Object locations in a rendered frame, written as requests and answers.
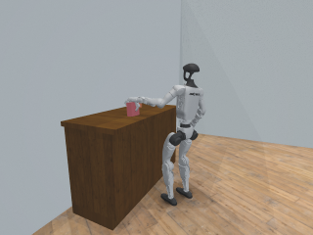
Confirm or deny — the robot left forearm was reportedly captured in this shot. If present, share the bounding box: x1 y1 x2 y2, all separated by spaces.
136 96 162 107

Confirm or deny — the table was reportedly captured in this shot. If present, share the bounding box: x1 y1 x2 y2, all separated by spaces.
61 103 177 230

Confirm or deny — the robot left shin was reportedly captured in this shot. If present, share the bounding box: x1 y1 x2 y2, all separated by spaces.
161 163 174 199

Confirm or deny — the robot left upper arm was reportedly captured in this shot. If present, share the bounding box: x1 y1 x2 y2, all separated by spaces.
157 84 186 109

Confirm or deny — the robot left hand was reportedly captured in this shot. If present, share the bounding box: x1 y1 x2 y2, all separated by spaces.
124 97 141 112

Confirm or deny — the robot right forearm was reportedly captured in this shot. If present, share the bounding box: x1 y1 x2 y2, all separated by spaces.
190 113 204 127

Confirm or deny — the robot right upper arm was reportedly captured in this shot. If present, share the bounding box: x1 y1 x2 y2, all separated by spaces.
197 88 206 116

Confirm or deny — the sponge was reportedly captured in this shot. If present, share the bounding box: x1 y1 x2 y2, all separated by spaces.
126 102 140 117

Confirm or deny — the right robot thigh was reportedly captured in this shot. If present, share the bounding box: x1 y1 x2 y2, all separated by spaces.
178 130 199 166

